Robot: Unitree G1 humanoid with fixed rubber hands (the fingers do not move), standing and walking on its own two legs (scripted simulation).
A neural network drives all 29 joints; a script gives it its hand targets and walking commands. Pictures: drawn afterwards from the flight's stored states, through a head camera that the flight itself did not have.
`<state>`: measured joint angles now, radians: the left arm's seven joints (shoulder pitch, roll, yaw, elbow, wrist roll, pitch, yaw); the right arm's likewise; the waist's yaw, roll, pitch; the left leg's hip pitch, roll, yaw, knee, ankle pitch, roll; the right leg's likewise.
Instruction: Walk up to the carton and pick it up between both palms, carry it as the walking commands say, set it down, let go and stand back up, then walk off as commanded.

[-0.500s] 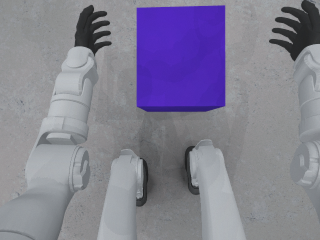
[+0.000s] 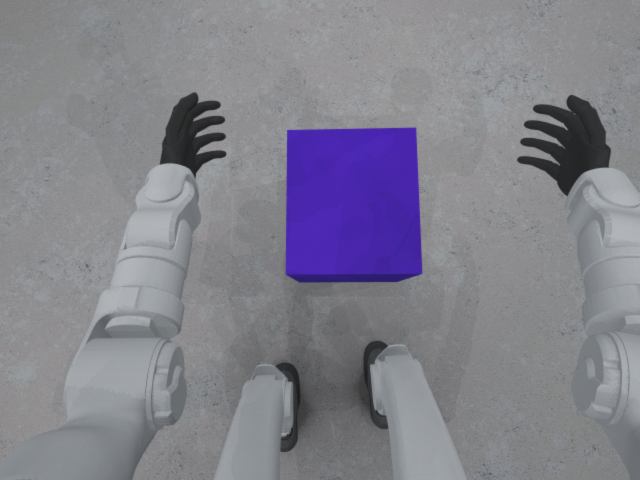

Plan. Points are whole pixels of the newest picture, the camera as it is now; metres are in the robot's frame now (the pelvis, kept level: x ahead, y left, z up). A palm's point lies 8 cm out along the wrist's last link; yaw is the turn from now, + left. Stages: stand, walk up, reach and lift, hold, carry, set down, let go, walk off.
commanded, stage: set down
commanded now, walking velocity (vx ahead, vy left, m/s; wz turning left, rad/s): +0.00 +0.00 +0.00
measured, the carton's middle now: (349, 216) +0.50 -0.08 -0.51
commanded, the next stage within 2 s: let go in 0.06 s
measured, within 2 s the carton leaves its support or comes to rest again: neither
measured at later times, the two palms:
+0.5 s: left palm (118, 278) +0.35 +0.17 +0.01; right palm out of the picture +0.29 -0.30 +0.00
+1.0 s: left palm (22, 426) +0.24 +0.23 +0.04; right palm out of the picture +0.21 -0.24 +0.06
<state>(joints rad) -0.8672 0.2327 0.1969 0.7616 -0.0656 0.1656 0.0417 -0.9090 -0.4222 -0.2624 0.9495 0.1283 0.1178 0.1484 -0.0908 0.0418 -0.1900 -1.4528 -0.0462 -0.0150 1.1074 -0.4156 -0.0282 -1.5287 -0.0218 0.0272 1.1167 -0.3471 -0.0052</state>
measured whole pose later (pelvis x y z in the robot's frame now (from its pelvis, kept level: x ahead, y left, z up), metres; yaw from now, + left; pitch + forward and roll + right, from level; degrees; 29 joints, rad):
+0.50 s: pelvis +0.02 +0.00 +0.07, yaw -2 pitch +23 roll +2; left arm -0.27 0.17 0.11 0.62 0.01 0.12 0.03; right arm -0.26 -0.33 -0.14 0.64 0.05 0.10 0.14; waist -0.08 0.03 -0.12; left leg -0.83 -0.04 -0.02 0.80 -0.37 -0.02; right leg -0.92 -0.02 0.02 0.84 -0.31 -0.01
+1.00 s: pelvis +0.05 +0.02 +0.12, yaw -3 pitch -1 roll +0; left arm 0.18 0.17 0.06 0.56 0.01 0.05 -0.03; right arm 0.18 -0.27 -0.04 0.47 0.05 0.07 0.09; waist -0.04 0.01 0.02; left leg -0.16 -0.03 -0.02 0.50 -0.32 0.01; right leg -0.23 -0.02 0.03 0.51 -0.26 0.02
